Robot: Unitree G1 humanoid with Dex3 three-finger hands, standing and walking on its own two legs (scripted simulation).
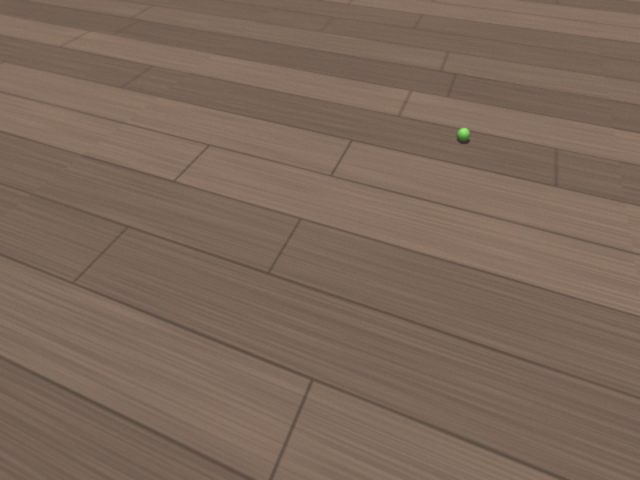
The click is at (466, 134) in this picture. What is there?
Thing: free ball
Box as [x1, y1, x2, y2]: [457, 128, 469, 140]
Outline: 461,128 457,132 457,137 460,140 465,140 469,136 469,131 466,128
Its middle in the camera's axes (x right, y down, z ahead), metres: +0.79 -0.56 +2.10
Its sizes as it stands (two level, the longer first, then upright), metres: 0.069 0.069 0.069
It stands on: the floor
